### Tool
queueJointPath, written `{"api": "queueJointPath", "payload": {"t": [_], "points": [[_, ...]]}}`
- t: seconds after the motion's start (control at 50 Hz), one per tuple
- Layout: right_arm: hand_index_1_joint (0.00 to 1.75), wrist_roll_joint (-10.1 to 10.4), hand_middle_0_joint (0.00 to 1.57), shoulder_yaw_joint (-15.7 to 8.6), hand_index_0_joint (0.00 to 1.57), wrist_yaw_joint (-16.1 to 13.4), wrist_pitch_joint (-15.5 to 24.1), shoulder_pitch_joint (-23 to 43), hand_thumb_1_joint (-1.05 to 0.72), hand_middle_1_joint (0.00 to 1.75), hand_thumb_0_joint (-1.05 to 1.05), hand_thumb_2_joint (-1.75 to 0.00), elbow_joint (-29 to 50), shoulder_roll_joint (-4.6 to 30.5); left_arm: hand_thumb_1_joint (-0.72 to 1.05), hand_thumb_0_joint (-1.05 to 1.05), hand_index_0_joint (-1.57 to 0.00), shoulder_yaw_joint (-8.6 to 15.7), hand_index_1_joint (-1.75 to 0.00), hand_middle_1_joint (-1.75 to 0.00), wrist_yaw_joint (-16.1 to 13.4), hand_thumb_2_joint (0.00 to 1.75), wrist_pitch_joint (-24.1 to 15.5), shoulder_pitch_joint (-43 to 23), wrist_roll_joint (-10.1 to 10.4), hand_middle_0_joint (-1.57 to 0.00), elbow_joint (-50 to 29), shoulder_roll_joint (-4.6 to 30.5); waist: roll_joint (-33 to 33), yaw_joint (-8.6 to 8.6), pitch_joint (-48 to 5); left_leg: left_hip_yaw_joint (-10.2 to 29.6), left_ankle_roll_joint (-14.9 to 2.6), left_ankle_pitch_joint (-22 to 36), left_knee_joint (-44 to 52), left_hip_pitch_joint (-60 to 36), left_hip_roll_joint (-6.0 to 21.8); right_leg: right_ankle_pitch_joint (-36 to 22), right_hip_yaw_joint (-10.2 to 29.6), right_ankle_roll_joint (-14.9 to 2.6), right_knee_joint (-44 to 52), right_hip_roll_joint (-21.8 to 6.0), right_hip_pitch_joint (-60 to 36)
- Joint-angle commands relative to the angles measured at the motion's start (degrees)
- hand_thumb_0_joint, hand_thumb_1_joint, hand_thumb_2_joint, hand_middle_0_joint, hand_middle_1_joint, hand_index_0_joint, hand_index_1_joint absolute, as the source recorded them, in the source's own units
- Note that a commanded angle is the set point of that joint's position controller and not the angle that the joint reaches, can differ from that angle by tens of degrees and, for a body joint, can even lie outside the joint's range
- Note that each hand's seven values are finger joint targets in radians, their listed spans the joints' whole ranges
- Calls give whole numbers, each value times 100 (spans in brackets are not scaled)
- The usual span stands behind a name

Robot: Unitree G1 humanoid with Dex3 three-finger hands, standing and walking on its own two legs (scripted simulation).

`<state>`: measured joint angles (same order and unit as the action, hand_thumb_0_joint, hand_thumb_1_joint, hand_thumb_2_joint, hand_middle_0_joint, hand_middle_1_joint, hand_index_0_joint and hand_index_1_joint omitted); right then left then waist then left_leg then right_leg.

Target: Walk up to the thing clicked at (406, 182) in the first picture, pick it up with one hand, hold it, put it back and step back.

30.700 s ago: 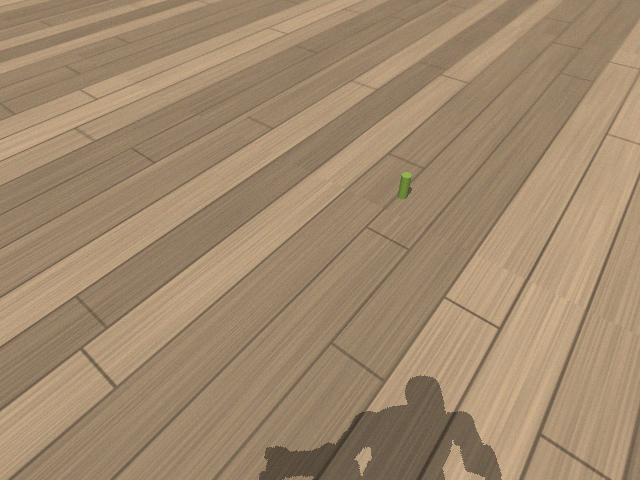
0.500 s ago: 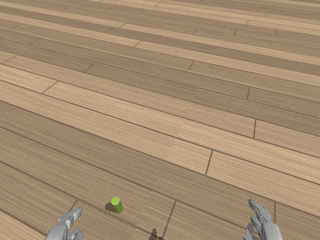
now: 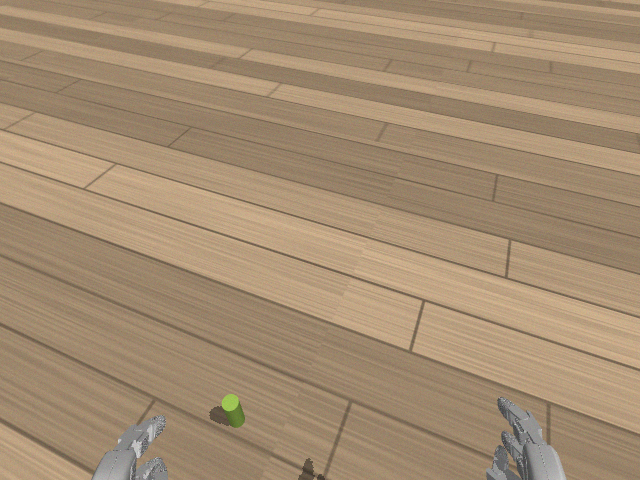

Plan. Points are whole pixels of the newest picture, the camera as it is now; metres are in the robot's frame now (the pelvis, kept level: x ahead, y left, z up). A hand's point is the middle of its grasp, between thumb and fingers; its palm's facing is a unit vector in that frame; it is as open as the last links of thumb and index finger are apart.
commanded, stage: home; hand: left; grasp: from above
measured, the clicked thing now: (233, 411) +0.47 +0.23 -0.65
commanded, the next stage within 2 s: stand in 0.04 s
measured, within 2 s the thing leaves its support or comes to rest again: neither
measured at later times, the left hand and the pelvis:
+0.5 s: hand out of the picture +0.08 +0.25 -0.11, palm faces +0.04 -0.94 -0.34, open 7.4 cm; pelvis -0.01 +0.01 +0.04, yaw +0 degrees
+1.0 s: hand out of the picture +0.03 +0.24 -0.10, palm faces +0.05 -0.94 -0.34, open 7.4 cm; pelvis -0.01 +0.00 +0.06, yaw +1 degrees
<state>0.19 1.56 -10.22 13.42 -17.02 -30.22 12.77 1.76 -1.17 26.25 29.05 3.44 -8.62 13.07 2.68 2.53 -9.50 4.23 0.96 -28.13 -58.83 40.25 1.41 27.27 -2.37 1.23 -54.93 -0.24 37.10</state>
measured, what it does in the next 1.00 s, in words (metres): rises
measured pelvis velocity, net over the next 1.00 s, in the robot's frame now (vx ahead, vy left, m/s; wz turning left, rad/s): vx -0.01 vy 0.00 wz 0.02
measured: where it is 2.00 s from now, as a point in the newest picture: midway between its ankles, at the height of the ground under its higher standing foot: outside the picture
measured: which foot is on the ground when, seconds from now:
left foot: down 0.00-1.00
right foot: down 0.00-1.00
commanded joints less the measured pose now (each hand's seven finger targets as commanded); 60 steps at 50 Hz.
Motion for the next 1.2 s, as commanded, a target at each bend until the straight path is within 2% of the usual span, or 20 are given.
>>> {"api": "queueJointPath", "payload": {"t": [0.0,0.1,0.12,0.14,0.16,0.18,0.22,0.24,0.3,0.36,0.4,0.44,0.52,0.56,0.64,0.7,0.86,0.98,1.1,1.18], "points": [[30,27,20,-293,20,-84,325,399,-90,30,0,-90,936,713,90,0,-20,329,-30,-30,-61,90,-298,-159,-59,-20,-1085,616,0,3,-255,-150,-171,950,1056,-469,-129,-862,-142,-127,925,162,-166],[30,37,20,-286,20,-89,325,427,-90,30,0,-90,942,689,90,0,-20,367,-30,-30,-62,90,-298,-177,-42,-20,-1129,651,0,-34,-266,-142,-166,845,1063,-423,-124,-758,-154,-130,953,154,-162],[30,-650,20,-519,20,252,-304,787,-90,30,0,-90,-534,1300,90,0,-20,356,-30,-30,-280,90,-1519,-1782,-735,-20,882,1097,-441,-447,947,93,-419,1941,1402,-564,14,-819,316,-315,1227,-302,-1314],[30,-692,20,-601,20,414,-530,762,-90,30,0,-90,-619,1378,90,0,-20,457,-30,-30,-236,90,-1903,-1357,-762,-20,1961,1239,-685,-399,500,-99,-512,1748,1433,-902,-23,-663,729,-496,1439,-430,-1435],[30,-686,20,-579,20,529,-644,726,-90,30,0,-90,-585,1351,90,0,-20,437,-30,-30,-201,90,-2093,-1334,-797,-20,2211,1290,-843,-317,453,-90,-510,1547,1435,-1054,-69,-488,1006,-605,1552,-545,-1302],[30,-699,20,-561,20,609,-728,642,-90,30,0,-90,-537,1355,90,0,-20,381,-30,-30,-148,90,-2189,-1453,-777,-20,2373,1254,-498,-218,585,13,-486,1371,1634,-1150,-79,-464,895,-569,1556,-409,-1044],[30,-418,20,-548,20,808,-769,666,-90,30,0,-90,-770,1217,90,0,-20,325,-30,-30,-106,90,-2356,-1546,-731,-20,2813,1263,-164,-378,346,116,-503,1440,1866,-1483,-44,-860,634,-430,1402,-427,-1595],[30,-365,20,-581,20,862,-795,762,-90,30,0,-90,-849,1245,90,0,-20,346,-30,-30,-96,90,-2369,-1552,-707,-20,3025,1245,-378,-461,418,29,-474,1456,1894,-1624,-56,-903,711,-420,1528,-459,-1478],[30,-292,20,-622,20,929,-890,814,-90,30,0,-90,-1132,1253,90,0,-20,371,-30,-30,-98,90,-2455,-1743,-640,-20,3731,1206,-347,-436,472,193,-450,1199,2159,-1820,14,-706,646,-345,1803,-444,-1537],[30,-340,20,-649,20,935,-975,839,-90,30,0,-90,-1351,1306,90,0,-20,377,-30,-30,-110,90,-2574,-1855,-644,-20,4281,1189,-205,-396,566,315,-476,1236,2428,-1998,85,-948,561,-269,1914,-416,-1692],[30,-319,20,-659,20,926,-1000,796,-90,30,0,-90,-1533,1314,90,0,-20,377,-30,-30,-115,90,-2639,-1804,-619,-20,4628,1190,-172,-401,516,357,-472,1718,2506,-2216,142,-1349,500,-262,1985,-421,-1932],[30,-309,20,-662,20,904,-1024,821,-90,30,0,-90,-1678,1348,90,0,-20,361,-30,-30,-123,90,-2653,-1815,-597,-20,4929,1151,10,-401,631,533,-490,1871,2795,-2297,252,-1473,399,-230,2024,-357,-2022],[30,-272,20,-647,20,852,-1090,815,-90,30,0,-90,-2004,1385,90,0,-20,337,-30,-30,-147,90,-2674,-1735,-554,-20,5514,1210,-99,-387,728,458,-432,2231,2949,-2585,255,-1821,453,-255,2414,-445,-2320],[30,-240,20,-631,20,834,-1134,786,-90,30,0,-90,-2149,1414,90,0,-20,327,-30,-30,-150,90,-2667,-1761,-538,-20,5745,1260,-46,-343,927,501,-401,1873,3234,-2537,270,-1677,468,-240,2650,-447,-2428],[30,-210,20,-597,20,812,-1188,782,-90,30,0,-90,-2410,1432,90,0,-20,292,-30,-30,-152,90,-2672,-1882,-526,-20,6117,1308,-70,-308,1063,514,-345,1744,3596,-2639,313,-1610,467,-207,2946,-482,-2688],[30,-182,20,-603,20,817,-1204,931,-90,30,0,-90,-2537,1457,90,0,-20,256,-30,-30,-141,90,-2667,-1790,-534,-20,6404,1299,-78,-364,1177,536,-331,1469,3791,-2796,327,-1529,442,-191,3188,-502,-2741],[30,-153,20,-570,20,854,-1227,1001,-90,30,0,-90,-2795,1424,90,0,-20,228,-30,-30,-130,90,-2717,-1984,-544,-20,6768,1415,-309,-306,1238,410,-250,1732,3970,-3110,290,-1558,487,-150,3598,-582,-2821],[30,-158,20,-540,20,871,-1262,1059,-90,30,0,-90,-2922,1471,90,0,-20,218,-30,-30,-111,90,-2711,-2050,-525,-20,6925,1457,-247,-334,1341,407,-228,1465,4129,-3016,301,-1354,483,-124,3736,-571,-2918],[30,-145,20,-498,20,871,-1236,1066,-90,30,0,-90,-3015,1468,90,0,-20,214,-30,-30,-113,90,-2738,-2133,-487,-20,7030,1488,-277,-345,1145,355,-226,2182,4070,-3222,349,-1871,530,-132,3804,-666,-3166],[30,-137,20,-487,20,869,-1258,1073,-90,30,0,-90,-3076,1531,90,0,-20,209,-30,-30,-94,90,-2721,-2201,-488,-20,7072,1531,-223,-326,1330,353,-214,1826,4145,-3105,353,-1499,521,-130,3903,-634,-3056]]}}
